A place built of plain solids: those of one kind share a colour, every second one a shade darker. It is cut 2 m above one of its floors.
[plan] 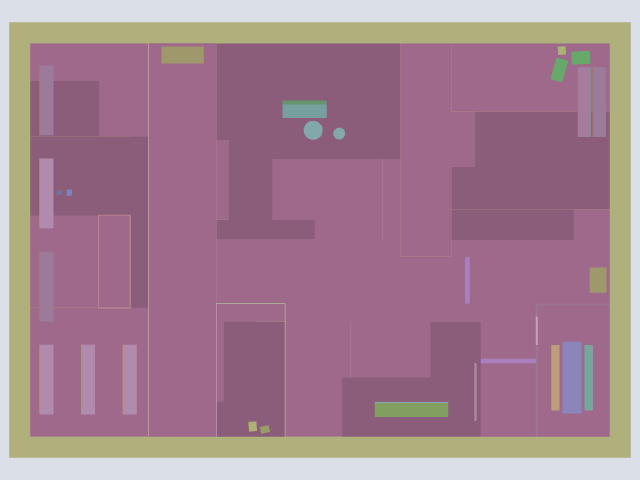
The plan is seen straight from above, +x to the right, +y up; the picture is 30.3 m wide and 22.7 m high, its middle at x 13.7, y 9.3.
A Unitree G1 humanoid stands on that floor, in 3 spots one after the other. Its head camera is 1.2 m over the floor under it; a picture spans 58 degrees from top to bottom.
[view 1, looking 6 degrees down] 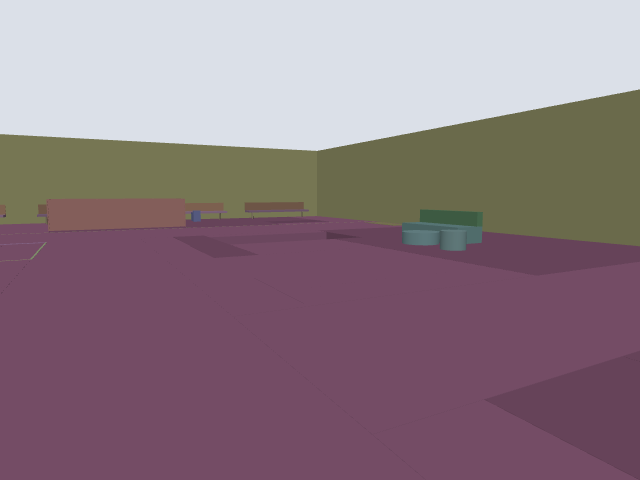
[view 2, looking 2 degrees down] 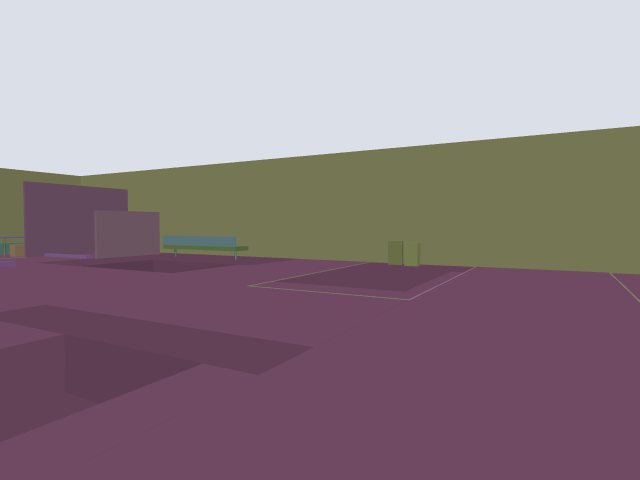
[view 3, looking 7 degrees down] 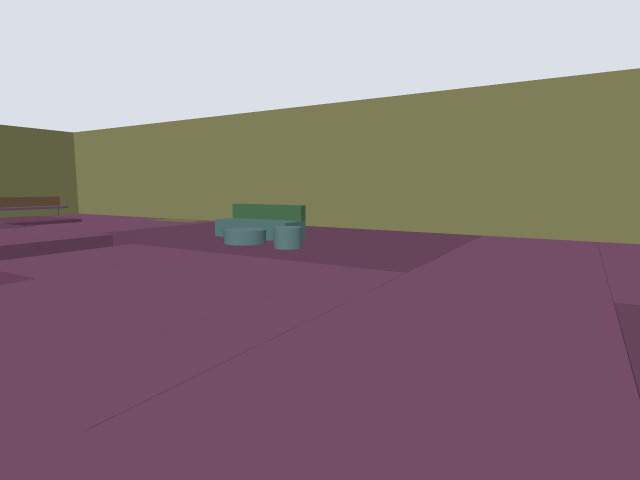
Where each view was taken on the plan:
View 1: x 21.60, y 7.30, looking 152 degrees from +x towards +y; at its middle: floor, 11.49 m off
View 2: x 6.71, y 13.01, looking -61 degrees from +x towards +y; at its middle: wall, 14.89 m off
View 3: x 19.54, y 7.37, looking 121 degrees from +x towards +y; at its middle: floor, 9.86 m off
